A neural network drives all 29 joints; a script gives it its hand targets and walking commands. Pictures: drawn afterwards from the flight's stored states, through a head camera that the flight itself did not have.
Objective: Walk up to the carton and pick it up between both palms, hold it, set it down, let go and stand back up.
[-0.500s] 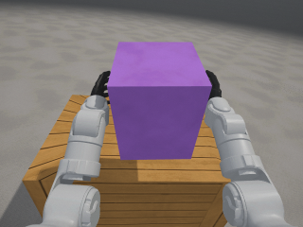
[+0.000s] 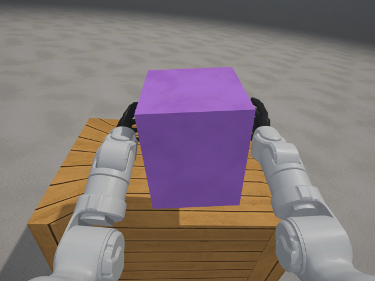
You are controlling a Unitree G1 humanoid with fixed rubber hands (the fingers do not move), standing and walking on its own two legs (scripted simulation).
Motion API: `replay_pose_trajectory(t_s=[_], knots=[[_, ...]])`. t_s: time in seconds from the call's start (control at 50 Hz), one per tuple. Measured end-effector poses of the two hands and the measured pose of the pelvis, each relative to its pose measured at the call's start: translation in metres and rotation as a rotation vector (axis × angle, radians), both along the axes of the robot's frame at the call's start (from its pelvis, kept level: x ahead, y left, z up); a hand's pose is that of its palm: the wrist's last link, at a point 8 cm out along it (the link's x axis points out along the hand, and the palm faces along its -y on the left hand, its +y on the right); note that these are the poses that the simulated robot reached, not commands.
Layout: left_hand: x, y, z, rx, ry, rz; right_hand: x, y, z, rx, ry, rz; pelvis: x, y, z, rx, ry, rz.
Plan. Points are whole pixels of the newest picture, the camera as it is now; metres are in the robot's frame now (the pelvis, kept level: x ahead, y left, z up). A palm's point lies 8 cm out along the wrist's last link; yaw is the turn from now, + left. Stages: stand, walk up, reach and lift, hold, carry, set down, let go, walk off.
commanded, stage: hold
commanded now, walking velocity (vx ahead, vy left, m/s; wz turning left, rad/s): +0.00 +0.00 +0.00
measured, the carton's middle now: (193, 136) +0.42 -0.01 +0.18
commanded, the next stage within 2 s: set down in 0.62 s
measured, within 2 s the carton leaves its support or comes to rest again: neither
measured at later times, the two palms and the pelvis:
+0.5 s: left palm (124, 127) +0.38 +0.14 +0.21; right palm (261, 128) +0.38 -0.15 +0.23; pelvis +0.00 +0.00 +0.00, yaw +0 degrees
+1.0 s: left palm (127, 133) +0.40 +0.14 +0.19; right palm (258, 132) +0.39 -0.15 +0.21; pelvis +0.00 +0.00 +0.00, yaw +0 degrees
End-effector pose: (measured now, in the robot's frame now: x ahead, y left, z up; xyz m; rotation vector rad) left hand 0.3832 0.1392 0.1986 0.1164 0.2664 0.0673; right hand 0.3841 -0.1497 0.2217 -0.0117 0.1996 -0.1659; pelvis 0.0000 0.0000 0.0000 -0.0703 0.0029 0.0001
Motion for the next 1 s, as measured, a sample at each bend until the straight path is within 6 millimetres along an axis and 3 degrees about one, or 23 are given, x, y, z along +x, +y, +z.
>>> replay_pose_trajectory(t_s=[0.08, 0.24, 0.42, 0.56, 0.74, 0.9, 1.0], knots=[[0.003, -0.001, 0.0, -0.031, -0.013, 0.009, 0.002, -0.001, -0.002, 0.002, -0.014, -0.001, 0.0, 0.0, 0.0, 0.0, -0.001, 0.0], [0.002, 0.001, 0.023, -0.04, -0.1, 0.022, 0.003, 0.0, 0.02, 0.001, -0.101, 0.009, 0.003, -0.001, 0.0, 0.001, 0.004, 0.0], [0.002, 0.0, 0.003, -0.016, -0.013, 0.005, 0.001, 0.0, -0.002, 0.001, -0.014, -0.001, 0.0, 0.0, 0.0, 0.0, -0.001, 0.0], [-0.002, 0.002, 0.025, -0.039, -0.095, 0.022, -0.002, 0.001, 0.019, 0.0, -0.096, 0.007, 0.0, 0.0, 0.0, 0.0, 0.0, 0.0], [-0.001, 0.0, -0.004, -0.005, 0.02, 0.001, -0.003, -0.001, -0.01, 0.001, 0.022, -0.004, -0.001, 0.0, 0.0, -0.001, -0.002, 0.0], [0.006, -0.001, 0.013, -0.023, -0.113, 0.001, 0.002, -0.001, 0.012, 0.004, -0.114, -0.004, 0.002, -0.001, 0.0, 0.001, 0.002, 0.0], [0.015, -0.001, -0.008, 0.017, -0.034, -0.031, 0.008, -0.002, -0.008, 0.049, -0.045, -0.025, 0.004, -0.001, 0.001, 0.005, -0.011, 0.004]])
